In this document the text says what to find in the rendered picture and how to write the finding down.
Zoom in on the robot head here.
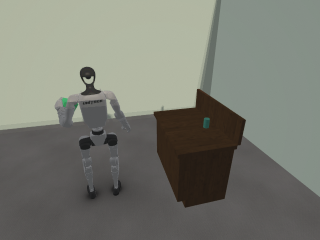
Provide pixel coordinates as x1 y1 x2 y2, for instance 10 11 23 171
80 67 101 96

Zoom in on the left robot foot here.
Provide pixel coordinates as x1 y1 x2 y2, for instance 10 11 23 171
87 185 97 199

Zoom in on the left robot hand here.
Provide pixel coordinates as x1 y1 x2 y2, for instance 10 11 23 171
54 97 66 110

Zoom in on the table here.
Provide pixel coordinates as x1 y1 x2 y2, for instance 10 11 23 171
153 89 246 208

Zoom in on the sponge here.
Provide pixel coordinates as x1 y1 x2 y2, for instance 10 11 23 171
62 97 78 111

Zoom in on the left robot forearm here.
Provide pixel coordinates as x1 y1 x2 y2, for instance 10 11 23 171
57 107 65 126

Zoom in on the right robot forearm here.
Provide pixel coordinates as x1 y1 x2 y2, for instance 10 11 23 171
118 111 129 127

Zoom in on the right robot hand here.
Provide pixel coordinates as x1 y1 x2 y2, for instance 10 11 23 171
121 124 131 133

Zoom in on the left robot upper arm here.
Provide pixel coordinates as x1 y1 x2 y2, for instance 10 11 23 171
62 94 79 128

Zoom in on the right robot upper arm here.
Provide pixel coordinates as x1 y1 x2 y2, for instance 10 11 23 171
103 91 124 120

